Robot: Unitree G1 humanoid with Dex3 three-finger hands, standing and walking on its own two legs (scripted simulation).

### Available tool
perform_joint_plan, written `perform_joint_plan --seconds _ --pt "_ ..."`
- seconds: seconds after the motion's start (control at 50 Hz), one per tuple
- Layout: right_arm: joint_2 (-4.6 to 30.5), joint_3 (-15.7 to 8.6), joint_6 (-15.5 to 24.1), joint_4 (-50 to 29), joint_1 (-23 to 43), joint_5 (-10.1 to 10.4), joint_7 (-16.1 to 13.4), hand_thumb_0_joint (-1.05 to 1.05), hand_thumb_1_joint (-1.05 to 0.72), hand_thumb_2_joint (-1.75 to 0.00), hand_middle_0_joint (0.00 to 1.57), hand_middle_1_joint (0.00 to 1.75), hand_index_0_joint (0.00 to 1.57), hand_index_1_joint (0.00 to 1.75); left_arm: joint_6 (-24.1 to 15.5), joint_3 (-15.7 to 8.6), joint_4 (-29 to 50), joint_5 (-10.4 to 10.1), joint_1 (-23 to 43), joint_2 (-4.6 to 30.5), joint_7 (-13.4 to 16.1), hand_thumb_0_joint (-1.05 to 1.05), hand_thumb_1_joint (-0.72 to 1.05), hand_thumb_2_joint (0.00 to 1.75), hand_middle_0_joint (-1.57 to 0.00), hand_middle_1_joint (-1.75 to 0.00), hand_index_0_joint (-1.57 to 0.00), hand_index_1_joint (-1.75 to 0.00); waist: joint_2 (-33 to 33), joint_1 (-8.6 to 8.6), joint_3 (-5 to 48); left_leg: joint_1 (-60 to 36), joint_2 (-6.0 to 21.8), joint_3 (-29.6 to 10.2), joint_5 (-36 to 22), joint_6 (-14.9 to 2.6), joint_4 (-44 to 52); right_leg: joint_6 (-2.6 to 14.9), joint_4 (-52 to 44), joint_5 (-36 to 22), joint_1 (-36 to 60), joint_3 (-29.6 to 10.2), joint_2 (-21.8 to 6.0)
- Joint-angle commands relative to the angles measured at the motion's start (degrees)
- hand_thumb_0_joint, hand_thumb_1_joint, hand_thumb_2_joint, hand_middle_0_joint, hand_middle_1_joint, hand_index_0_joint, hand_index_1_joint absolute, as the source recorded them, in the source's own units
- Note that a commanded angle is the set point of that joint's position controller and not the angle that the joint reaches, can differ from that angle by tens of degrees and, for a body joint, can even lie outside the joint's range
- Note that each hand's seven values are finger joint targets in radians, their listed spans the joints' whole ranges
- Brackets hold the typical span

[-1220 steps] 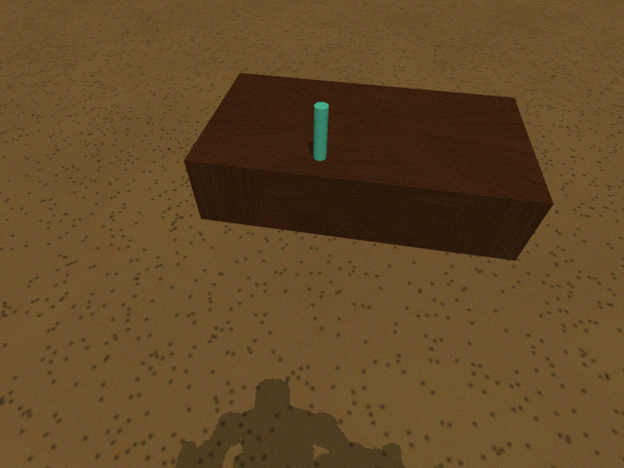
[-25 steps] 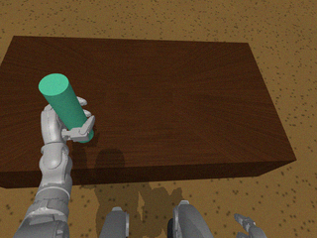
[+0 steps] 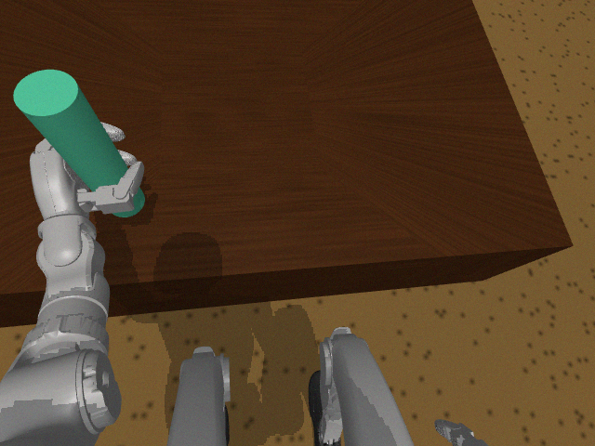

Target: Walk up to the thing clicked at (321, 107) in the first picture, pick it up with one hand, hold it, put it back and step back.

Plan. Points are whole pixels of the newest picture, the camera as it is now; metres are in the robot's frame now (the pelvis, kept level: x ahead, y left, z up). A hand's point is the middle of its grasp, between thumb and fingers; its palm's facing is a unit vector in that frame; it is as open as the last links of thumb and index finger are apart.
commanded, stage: crouch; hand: left
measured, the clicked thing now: (95, 159) +0.48 +0.22 +0.03
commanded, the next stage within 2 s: lower in 0.32 s
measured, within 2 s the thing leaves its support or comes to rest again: rests again in 1.58 s
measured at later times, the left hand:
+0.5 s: hand (123, 174) +0.50 +0.21 -0.04, palm faces +0.20 -0.98 -0.03, open 7.3 cm
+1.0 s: hand (136, 192) +0.50 +0.21 -0.11, palm faces +0.20 -0.98 -0.04, open 7.3 cm
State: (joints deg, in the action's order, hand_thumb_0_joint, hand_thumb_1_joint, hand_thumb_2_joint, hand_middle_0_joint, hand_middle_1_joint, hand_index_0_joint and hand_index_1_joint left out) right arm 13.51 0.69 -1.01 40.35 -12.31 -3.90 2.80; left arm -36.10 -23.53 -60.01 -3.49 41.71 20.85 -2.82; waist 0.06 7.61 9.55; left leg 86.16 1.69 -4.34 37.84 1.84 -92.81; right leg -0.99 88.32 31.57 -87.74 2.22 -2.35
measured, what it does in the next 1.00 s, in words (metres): lowers itself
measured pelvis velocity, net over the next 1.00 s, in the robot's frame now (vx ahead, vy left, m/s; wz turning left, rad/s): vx -0.03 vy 0.00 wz -0.01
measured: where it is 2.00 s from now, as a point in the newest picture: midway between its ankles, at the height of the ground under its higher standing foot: outside the picture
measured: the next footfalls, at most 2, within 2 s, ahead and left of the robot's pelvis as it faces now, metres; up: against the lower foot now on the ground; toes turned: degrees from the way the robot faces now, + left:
none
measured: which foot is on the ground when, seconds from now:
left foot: down 0.00-1.00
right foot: down 0.00-1.00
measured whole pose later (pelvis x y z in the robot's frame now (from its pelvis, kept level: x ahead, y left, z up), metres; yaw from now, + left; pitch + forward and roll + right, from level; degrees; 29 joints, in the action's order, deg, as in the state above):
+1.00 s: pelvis -0.03 +0.00 -0.11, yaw +0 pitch +35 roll -4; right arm 14.8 3.2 -1.1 38.4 -10.5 -4.9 2.9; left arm -32.9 -25.7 -65.6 -0.7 53.1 27.5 -2.2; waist -0.8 10.4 8.6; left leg 109.0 0.0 -5.4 40.5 1.9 -114.2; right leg -1.5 108.8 33.4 -110.6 1.4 -3.1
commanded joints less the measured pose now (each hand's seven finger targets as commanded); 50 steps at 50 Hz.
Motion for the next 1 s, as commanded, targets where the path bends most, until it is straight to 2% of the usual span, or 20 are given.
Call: perform_joint_plan --seconds 0.0,0.08,0.1,0.16,0.18,0.22,0.28,0.3,0.38,0.44,0.46,0.56,0.6,0.66,0.74,0.82,0.84,0.86,0.92,0.98 --pt "11.1 -3.6 0.8 -3.1 -8.1 -0.1 -0.4 0.0 -0.92 -0.91 0.2 0.3 0.2 0.3 -4.0 -0.9 12.5 -0.6 23.9 12.8 -0.1 0.0 0.43 1.27 -1.38 -1.4 -1.38 -1.41 -11.8 -0.34 35.5 -20.6 -1.2 1.0 -19.5 -1.56 11.1 3.84 -6.7 -14.0 17.8 0.2 1.8" --pt "11.3 -3.4 0.7 -3.3 -8.1 -0.1 -0.5 0.0 -0.92 -0.91 0.2 0.3 0.2 0.3 -2.3 -0.5 10.4 -0.4 24.1 12.3 -0.1 0.0 0.41 1.27 -1.37 -1.4 -1.37 -1.41 -10.7 0.66 35.7 -18.0 -1.3 1.0 -18.9 -1.8 9.7 3.65 -5.8 -14.0 17.6 0.3 1.7" --pt "11.6 -3.6 0.6 -3.4 -8.1 0.0 -0.5 0.0 -0.93 -0.91 0.2 0.3 0.2 0.3 -1.8 -1.4 8.3 -0.5 22.8 12.3 0.1 0.0 0.4 1.27 -1.38 -1.41 -1.38 -1.42 -9.2 0.65 34.9 -16.8 -1.3 1.1 -17.8 -2.03 9.3 3.53 -6.0 -13.3 17.1 0.2 1.7" --pt "11.4 -3.1 0.7 -3.6 -7.6 0.1 -0.6 0.0 -0.92 -0.91 0.2 0.3 0.2 0.3 -1.3 -0.7 7.0 -0.2 23.8 12.2 0.2 0.0 0.38 1.27 -1.37 -1.41 -1.38 -1.41 -7.6 1.96 32.1 -12.9 -1.4 0.9 -14.0 -2.18 8.8 3.3 -5.4 -10.7 15.9 0.5 1.6" --pt "11.8 -3.7 0.8 -3.9 -7.8 0.1 -0.7 0.0 -0.92 -0.91 0.2 0.3 0.2 0.3 -1.7 -1.7 10.9 -0.2 26.2 13.8 0.6 0.0 0.39 1.27 -1.37 -1.41 -1.38 -1.41 -7.0 1.34 33.8 -11.8 -1.4 1.4 -13.6 -2.42 7.9 3.13 -5.2 -10.9 16.9 0.1 1.6" --pt "11.5 -3.4 0.8 -3.9 -7.5 0.2 -0.8 0.0 -0.92 -0.91 0.2 0.3 0.2 0.3 -1.6 -2.0 9.6 -0.5 26.1 14.0 0.8 0.0 0.38 1.26 -1.38 -1.41 -1.39 -1.42 -6.0 1.47 32.7 -9.8 -1.6 1.6 -10.6 -2.65 7.8 2.99 -5.3 -8.7 17.2 -0.2 1.5" --pt "11.7 -3.3 0.9 -3.8 -7.8 0.2 -0.8 0.0 -0.92 -0.91 0.2 0.3 0.2 0.3 -1.7 -2.6 9.7 0.3 27.3 16.1 0.8 0.0 0.41 1.27 -1.38 -1.42 -1.39 -1.42 -7.6 1.52 34.9 -10.7 -1.5 1.6 -11.9 -2.58 6.5 3.17 -4.0 -9.2 15.0 -0.3 1.6" --pt "11.4 -3.1 1.0 -3.9 -7.2 0.1 -0.9 0.0 -0.92 -0.91 0.2 0.3 0.2 0.3 -1.7 -1.6 9.7 0.6 28.1 16.0 0.6 0.0 0.4 1.26 -1.36 -1.4 -1.37 -1.4 -8.0 1.97 34.2 -9.1 -1.6 1.8 -9.9 -2.66 6.2 3.03 -4.1 -7.8 15.2 -0.7 1.5" --pt "11.3 -2.8 1.1 -3.7 -7.9 0.1 -1.1 0.0 -0.92 -0.91 0.2 0.3 0.2 0.3 -1.2 -2.7 9.7 0.3 28.0 17.2 0.2 0.0 0.4 1.25 -1.35 -1.39 -1.36 -1.39 -7.3 1.41 35.8 -7.2 -1.8 2.3 -9.8 -2.87 4.9 2.7 -4.2 -8.1 17.1 -1.9 1.3" --pt "11.9 -2.8 0.9 -4.2 -8.2 0.1 -1.2 0.0 -0.93 -0.91 0.2 0.3 0.2 0.3 -0.2 -1.9 7.5 0.8 26.6 16.1 -0.3 0.0 0.42 1.27 -1.4 -1.43 -1.4 -1.44 -8.8 1.97 37.6 -9.3 -1.7 2.0 -13.7 -2.6 4.3 3.09 -2.4 -11.2 15.3 -0.8 1.4" --pt "11.9 -2.8 0.8 -4.1 -8.5 0.1 -1.2 0.0 -0.93 -0.91 0.2 0.3 0.2 0.3 -0.3 -2.7 9.0 0.9 27.3 17.3 0.0 0.0 0.41 1.27 -1.41 -1.44 -1.41 -1.44 -9.3 1.29 37.3 -8.7 -1.7 1.9 -13.8 -2.5 4.1 3.29 -1.6 -11.1 14.3 -0.7 1.5" --pt "12.0 -2.3 1.3 -4.1 -8.3 -0.2 -0.9 0.0 -0.93 -0.91 0.2 0.3 0.2 0.3 -0.9 -1.9 4.2 0.8 25.2 14.5 -0.1 0.0 0.43 1.26 -1.39 -1.43 -1.39 -1.43 -8.0 2.6 32.6 -3.4 -1.9 1.6 -13.7 -2.72 0.5 3.35 2.0 -10.8 8.3 0.3 1.4" --pt "12.2 -2.2 1.3 -4.0 -8.9 -0.4 -0.6 0.0 -0.93 -0.91 0.2 0.3 0.2 0.3 -2.3 -1.7 8.7 0.7 29.8 15.5 -0.4 0.0 0.45 1.28 -1.4 -1.44 -1.4 -1.44 -10.4 2.78 35.9 -5.5 -1.9 1.3 -16.3 -2.39 -0.5 3.6 3.9 -12.2 6.9 0.5 1.4" --pt "12.8 -2.3 1.4 -4.4 -9.0 -0.7 -0.4 0.0 -0.93 -0.91 0.2 0.3 0.2 0.3 -2.8 -1.6 6.1 1.6 28.0 16.3 -0.4 0.0 0.46 1.29 -1.38 -1.43 -1.38 -1.43 -10.3 2.43 36.9 -5.1 -1.9 1.4 -16.6 -2.25 -1.7 3.55 5.3 -12.2 6.3 0.5 1.3" --pt "13.2 -2.4 1.1 -4.5 -9.1 -1.0 -0.4 0.0 -0.93 -0.91 0.2 0.3 0.2 0.3 -3.3 -2.8 10.8 1.7 33.7 19.1 0.3 0.0 0.39 1.29 -1.36 -1.43 -1.36 -1.43 -13.4 2.24 41.3 -6.3 -1.9 1.6 -15.1 -2.03 -3.2 3.52 7.3 -11.0 5.4 0.5 1.2" --pt "13.1 -2.1 0.9 -4.1 -8.8 -1.0 -0.6 0.0 -0.93 -0.91 0.2 0.3 0.2 0.3 -2.0 -1.4 7.0 1.7 33.4 17.2 0.3 0.0 0.39 1.29 -1.35 -1.41 -1.35 -1.42 -12.3 3.8 38.0 -2.8 -2.1 1.8 -10.2 -2.24 -4.1 3.19 7.9 -7.6 3.1 0.8 0.9" --pt "13.3 -2.1 0.8 -3.6 -9.7 -1.0 -0.6 0.0 -0.93 -0.91 0.2 0.3 0.2 0.3 -2.2 -3.6 9.8 1.9 34.9 20.1 0.8 0.0 0.4 1.29 -1.36 -1.42 -1.36 -1.43 -12.4 2.99 39.1 -1.6 -2.1 2.1 -10.6 -2.18 -4.7 3.19 8.6 -8.1 4.1 0.7 1.0" --pt "13.3 -2.0 0.7 -3.6 -9.4 -1.0 -0.7 0.0 -0.93 -0.91 0.2 0.3 0.2 0.3 -1.9 -3.8 9.5 2.1 34.6 21.1 0.9 0.0 0.39 1.29 -1.36 -1.42 -1.36 -1.42 -12.2 2.58 40.0 -1.4 -2.2 2.4 -10.7 -2.33 -5.3 3.13 8.8 -8.3 4.5 0.3 0.9" --pt "13.1 -1.9 0.5 -4.1 -8.9 -0.9 -0.7 0.0 -0.93 -0.91 0.2 0.3 0.2 0.3 -0.6 -2.3 5.7 2.2 33.1 18.1 0.8 0.0 0.38 1.28 -1.37 -1.42 -1.37 -1.43 -9.5 3.89 36.0 2.4 -2.4 2.4 -6.7 -2.73 -5.5 2.88 8.4 -5.2 3.0 0.7 0.8" --pt "13.2 -1.8 0.5 -4.5 -9.0 -0.9 -0.8 0.0 -0.92 -0.9 0.2 0.3 0.2 0.3 0.1 -2.8 4.7 2.7 33.4 19.8 0.5 0.0 0.4 1.27 -1.36 -1.41 -1.36 -1.41 -7.2 4.42 35.2 7.4 -2.6 3.1 -4.1 -3.32 -7.0 2.38 7.9 -3.3 4.4 0.1 0.8"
